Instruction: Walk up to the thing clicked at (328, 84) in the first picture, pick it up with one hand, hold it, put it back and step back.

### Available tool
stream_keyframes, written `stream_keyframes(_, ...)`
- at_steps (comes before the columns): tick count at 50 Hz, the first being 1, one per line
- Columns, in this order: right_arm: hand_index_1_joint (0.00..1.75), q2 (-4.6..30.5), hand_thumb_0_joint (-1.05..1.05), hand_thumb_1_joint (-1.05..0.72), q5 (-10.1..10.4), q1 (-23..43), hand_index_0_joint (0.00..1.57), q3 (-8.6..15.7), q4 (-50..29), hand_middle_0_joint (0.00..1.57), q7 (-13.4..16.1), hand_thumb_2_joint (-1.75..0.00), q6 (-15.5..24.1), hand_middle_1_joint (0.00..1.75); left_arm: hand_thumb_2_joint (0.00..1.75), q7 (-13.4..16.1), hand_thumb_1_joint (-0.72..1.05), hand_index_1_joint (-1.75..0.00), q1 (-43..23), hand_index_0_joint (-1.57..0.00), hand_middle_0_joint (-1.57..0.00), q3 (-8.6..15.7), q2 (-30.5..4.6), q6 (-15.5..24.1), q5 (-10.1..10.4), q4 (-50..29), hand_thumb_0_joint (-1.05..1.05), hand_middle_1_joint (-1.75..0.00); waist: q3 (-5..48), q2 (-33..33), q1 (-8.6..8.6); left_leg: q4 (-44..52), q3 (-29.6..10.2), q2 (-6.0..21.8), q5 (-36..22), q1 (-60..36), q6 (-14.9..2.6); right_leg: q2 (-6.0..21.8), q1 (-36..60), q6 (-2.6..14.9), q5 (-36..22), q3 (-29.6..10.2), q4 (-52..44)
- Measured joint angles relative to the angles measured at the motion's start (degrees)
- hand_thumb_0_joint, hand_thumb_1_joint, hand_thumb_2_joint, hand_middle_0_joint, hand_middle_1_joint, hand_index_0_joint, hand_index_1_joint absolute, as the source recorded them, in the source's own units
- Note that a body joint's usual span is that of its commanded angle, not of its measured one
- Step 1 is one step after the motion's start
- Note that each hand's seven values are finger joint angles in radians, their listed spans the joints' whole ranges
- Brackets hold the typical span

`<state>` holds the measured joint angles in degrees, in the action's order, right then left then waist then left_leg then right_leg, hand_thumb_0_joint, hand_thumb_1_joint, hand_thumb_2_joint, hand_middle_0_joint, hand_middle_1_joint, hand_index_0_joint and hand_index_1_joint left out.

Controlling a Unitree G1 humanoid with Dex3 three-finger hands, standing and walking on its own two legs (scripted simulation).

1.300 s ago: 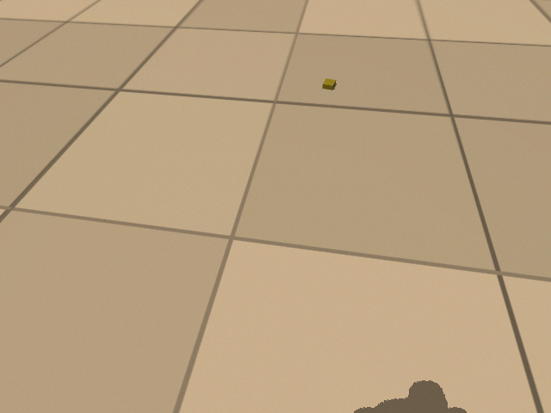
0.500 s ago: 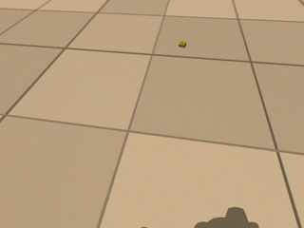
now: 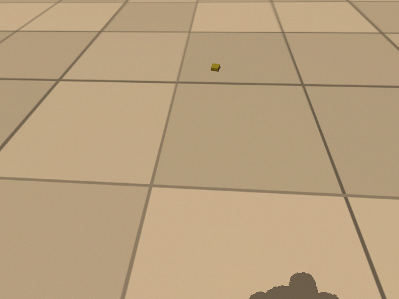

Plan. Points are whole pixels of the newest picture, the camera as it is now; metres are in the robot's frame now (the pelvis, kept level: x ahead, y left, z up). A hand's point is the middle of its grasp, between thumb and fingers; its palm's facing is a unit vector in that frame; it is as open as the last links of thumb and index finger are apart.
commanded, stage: walk up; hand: left
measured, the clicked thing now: (215, 67) +2.28 -0.10 -0.76
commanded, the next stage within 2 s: none
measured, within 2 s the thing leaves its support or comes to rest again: neither
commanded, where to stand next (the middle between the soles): +1.88 -0.29 m, yaw -9 degrees
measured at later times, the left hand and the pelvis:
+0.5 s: hand (140, 252) +0.27 +0.17 -0.13, palm faces -0.06 -0.93 -0.36, open 7.4 cm; pelvis +0.23 -0.10 +0.00, yaw -7 degrees
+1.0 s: hand (176, 120) +0.74 +0.12 -0.12, palm faces -0.27 -0.89 -0.38, open 7.4 cm; pelvis +0.56 -0.13 -0.01, yaw -10 degrees
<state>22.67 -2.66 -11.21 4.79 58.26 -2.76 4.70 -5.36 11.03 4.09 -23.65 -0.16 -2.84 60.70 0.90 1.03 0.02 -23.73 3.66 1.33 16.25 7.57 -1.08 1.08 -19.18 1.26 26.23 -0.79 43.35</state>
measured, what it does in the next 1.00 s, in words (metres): walks ahead: right foot, then left foot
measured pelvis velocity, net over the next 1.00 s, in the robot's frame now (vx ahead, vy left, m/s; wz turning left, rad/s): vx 0.56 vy -0.13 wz -0.18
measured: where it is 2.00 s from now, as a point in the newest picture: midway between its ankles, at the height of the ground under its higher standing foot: (243, 158)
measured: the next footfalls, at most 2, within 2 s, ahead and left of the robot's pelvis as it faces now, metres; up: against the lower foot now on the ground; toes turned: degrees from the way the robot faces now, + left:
right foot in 0.18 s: +0.19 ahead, -0.21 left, +0.00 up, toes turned -8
left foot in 0.64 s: +0.53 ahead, +0.03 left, +0.00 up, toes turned -1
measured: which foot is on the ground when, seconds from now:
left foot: down 0.00-0.22, up 0.24-0.62, down 0.64-1.00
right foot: up 0.00-0.16, down 0.18-0.64, up 0.66-1.00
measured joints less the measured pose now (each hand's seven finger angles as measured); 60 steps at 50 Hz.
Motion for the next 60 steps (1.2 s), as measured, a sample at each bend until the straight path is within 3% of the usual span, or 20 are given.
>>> stream_keyframes(3,0.30,1.13,0.00,-0.90,-0.20,-2.39,0.21,0.70,-0.14,0.20,-0.17,-0.89,0.06,0.30,0.90,-1.29,0.91,-0.30,-0.62,-0.20,-0.20,0.36,-1.81,0.20,0.39,-0.97,0.01,-0.30,-0.51,0.20,-1.23,3.38,0.53,0.90,0.92,-3.93,0.62,2.14,-4.21,-0.76,-0.95,-0.24,2.07)
stream_keyframes(9,0.30,4.61,0.01,-0.90,-0.30,-4.61,0.21,1.58,1.31,0.20,-0.88,-0.89,-1.29,0.30,0.90,-2.38,0.91,-0.30,-0.78,-0.20,-0.20,1.12,-3.77,1.62,0.86,-3.38,0.01,-0.30,-0.46,-1.92,-1.59,0.79,2.40,5.30,7.38,-9.87,2.57,5.29,-4.00,-1.53,-10.88,2.23,-8.16)
stream_keyframes(10,0.30,5.11,0.01,-0.90,-0.15,-4.71,0.21,1.62,1.51,0.20,-0.84,-0.89,-1.52,0.30,0.90,-2.10,0.91,-0.30,-1.04,-0.20,-0.20,1.35,-3.80,2.05,0.90,-3.48,0.01,-0.30,-0.53,-2.93,-1.60,-3.06,2.04,6.94,10.12,-9.40,2.11,4.38,-3.38,-1.92,-15.15,3.19,-7.89)
stream_keyframes(12,0.30,5.47,0.01,-0.90,0.17,-4.44,0.20,1.45,2.13,0.20,-0.39,-0.89,-2.50,0.30,0.90,-1.04,0.91,-0.30,-1.72,-0.20,-0.20,1.81,-2.92,3.40,0.90,-4.46,0.01,-0.30,-1.03,-5.13,-1.01,-18.75,-2.01,9.27,12.88,-3.70,0.06,2.21,-2.81,-1.70,-11.82,5.39,-3.77)
stream_keyframes(15,0.30,4.54,0.01,-0.91,0.62,-2.71,0.20,0.33,2.02,0.20,-0.77,-0.89,-3.38,0.30,0.90,-0.11,0.91,-0.30,0.30,-0.20,-0.20,1.14,-0.78,4.15,1.81,-5.91,0.00,-0.30,-0.79,-4.57,1.13,-37.74,-3.91,5.09,10.02,7.00,0.02,1.49,1.07,-0.51,-9.05,4.94,-5.69)
stream_keyframes(17,0.30,4.25,0.01,-0.91,1.34,-1.01,0.20,-0.28,0.89,0.20,-1.46,-0.89,-2.81,0.30,0.90,0.24,0.91,-0.30,2.32,-0.20,-0.20,0.18,0.68,4.07,2.20,-5.62,0.00,-0.30,-0.92,-5.03,1.80,-41.40,-2.91,4.28,4.64,13.18,-0.35,0.63,5.60,-0.15,-10.06,4.64,-10.99)
stream_keyframes(20,0.30,3.38,0.01,-0.91,1.71,0.88,0.20,-0.87,-1.97,0.20,-2.49,-0.89,-1.85,0.30,0.90,0.53,0.90,-0.30,5.40,-0.21,-0.20,-0.66,1.44,4.31,2.53,-4.77,0.00,-0.30,-1.21,-5.09,2.87,-38.01,-2.09,4.97,-1.88,20.17,-0.15,-0.79,11.46,0.09,-11.09,3.53,-17.53)
stream_keyframes(26,0.30,1.97,0.01,-0.91,1.13,2.73,0.20,-1.05,-5.28,0.20,-4.14,-0.89,-2.35,0.30,0.90,0.72,0.90,-0.30,8.86,-0.21,-0.20,-0.88,0.24,4.52,2.49,-4.37,0.01,-0.30,-1.64,-3.63,3.50,-20.91,-2.45,7.19,-8.60,26.85,2.50,-2.65,19.00,0.19,-8.14,2.79,-23.23)
stream_keyframes(31,0.30,1.90,0.01,-0.90,1.12,2.96,0.20,-0.51,-5.77,0.20,-4.09,-0.89,-2.13,0.30,0.90,0.87,0.90,-0.30,9.11,-0.21,-0.20,-0.75,-1.74,4.51,2.26,-4.78,0.01,-0.30,-1.76,-1.52,3.88,-8.45,-1.06,6.35,-13.31,21.58,1.41,-2.33,23.35,-1.43,-0.89,2.36,-21.61)
stream_keyframes(33,0.30,0.78,0.01,-0.90,0.67,3.40,0.20,0.04,-5.79,0.20,-3.24,-0.89,-1.21,0.30,0.90,1.43,0.90,-0.30,8.33,-0.21,-0.20,-0.49,-2.91,3.93,2.35,-4.64,0.01,-0.30,-2.52,2.33,3.19,-9.54,1.16,3.28,-10.41,19.42,1.09,1.23,21.38,-0.78,4.20,1.70,-12.35)
stream_keyframes(34,0.30,0.29,0.01,-0.90,0.18,3.64,0.20,0.06,-6.41,0.20,-2.82,-0.89,-0.57,0.30,0.90,1.94,0.90,-0.30,7.60,-0.21,-0.20,-0.43,-2.93,3.47,2.49,-4.71,0.01,-0.30,-3.48,3.83,2.78,-11.48,2.41,2.28,-8.11,18.91,0.94,2.47,18.22,0.16,3.61,0.21,-3.50)
stream_keyframes(37,0.30,-0.47,0.00,-0.91,0.75,2.55,0.20,0.08,-8.20,0.20,-1.95,-0.89,0.65,0.30,0.90,2.79,0.91,-0.30,5.96,-0.20,-0.20,-1.84,-1.83,3.18,3.05,-5.37,0.01,-0.30,-4.57,2.75,0.84,-12.58,3.05,3.17,-3.76,15.67,0.40,-1.27,6.32,1.60,0.30,-2.76,19.28)
stream_keyframes(39,0.30,-0.98,0.00,-0.90,1.29,0.73,0.20,-0.37,-8.48,0.20,-1.35,-0.89,0.69,0.30,0.90,2.41,0.91,-0.30,4.88,-0.20,-0.20,-2.48,-1.80,3.68,3.34,-5.84,0.01,-0.30,-4.54,2.57,-0.22,-8.94,3.83,3.33,-3.25,11.05,0.56,-1.36,-0.47,1.45,-3.56,-2.31,24.02)
stream_keyframes(42,0.30,-0.73,0.00,-0.90,1.94,-3.09,0.21,-1.00,-8.07,0.20,-0.90,-0.89,0.87,0.30,0.90,1.41,0.91,-0.30,2.78,-0.20,-0.20,-2.38,-2.12,3.99,3.70,-7.49,0.01,-0.30,-4.06,2.49,-1.62,-3.69,4.43,2.68,-2.57,4.63,0.99,0.86,-8.01,0.37,-7.25,-1.45,20.46)
stream_keyframes(46,0.30,0.50,0.00,-0.90,2.08,-7.11,0.21,-1.19,-6.49,0.20,-1.06,-0.89,0.42,0.30,0.90,-0.20,0.91,-0.30,-0.05,-0.20,-0.20,-1.81,-2.62,3.83,3.14,-9.58,0.01,-0.30,-3.52,1.93,-2.41,0.20,5.10,2.03,0.10,-2.07,1.27,4.30,-13.04,-1.31,-11.59,0.00,6.62)
stream_keyframes(50,0.30,2.07,0.01,-0.90,2.05,-9.20,0.21,-0.99,-5.31,0.20,-1.50,-0.89,0.30,0.30,0.90,-1.22,0.91,-0.30,-2.07,-0.20,-0.20,-1.20,-2.69,3.63,2.58,-9.65,0.01,-0.30,-3.15,0.44,-3.41,0.88,5.37,2.16,4.63,-7.42,2.73,5.51,-12.53,-0.93,-19.98,1.45,-6.26)
stream_keyframes(53,0.30,2.97,0.01,-0.90,2.08,-10.64,0.21,-0.65,-4.38,0.20,-1.28,-0.89,-0.18,0.31,0.90,-1.16,0.91,-0.30,-2.36,-0.20,-0.20,-0.67,-2.62,3.91,2.44,-9.21,0.00,-0.30,-1.68,-1.31,-3.62,-3.25,4.76,3.70,10.83,-9.66,3.74,4.58,-8.78,-0.26,-21.60,3.39,-9.46)
stream_keyframes(55,0.30,3.45,0.01,-0.90,1.97,-9.60,0.20,-0.38,-3.19,0.20,-0.72,-0.89,-0.97,0.30,0.90,-0.38,0.91,-0.30,-3.06,-0.20,-0.20,-0.05,-1.17,4.57,2.23,-8.79,0.00,-0.30,-2.32,-4.86,-2.49,-14.33,2.49,7.46,13.09,-7.12,1.29,1.84,-7.96,-0.13,-16.13,5.26,-4.96)
stream_keyframes(58,0.30,2.35,0.01,-0.91,2.19,-7.59,0.20,-1.34,-3.13,0.20,-0.30,-0.89,-1.50,0.30,0.90,0.59,0.91,-0.30,-2.11,-0.20,-0.20,-0.51,0.32,5.49,2.77,-9.72,0.00,-0.30,-3.35,-4.26,-0.55,-37.43,-3.00,3.93,10.99,3.11,-0.14,2.43,-4.64,0.44,-11.59,5.30,-3.09)
stream_keyframes(60,0.30,2.38,0.01,-0.91,2.63,-5.64,0.20,-1.72,-3.32,0.20,-0.29,-0.89,-1.51,0.30,0.90,1.22,0.91,-0.30,-0.05,-0.20,-0.20,-1.23,1.69,5.71,3.17,-9.76,0.00,-0.30,-3.51,-4.52,0.69,-44.43,-4.24,2.09,6.41,9.87,-0.69,2.48,-0.25,0.20,-11.68,5.21,-7.14)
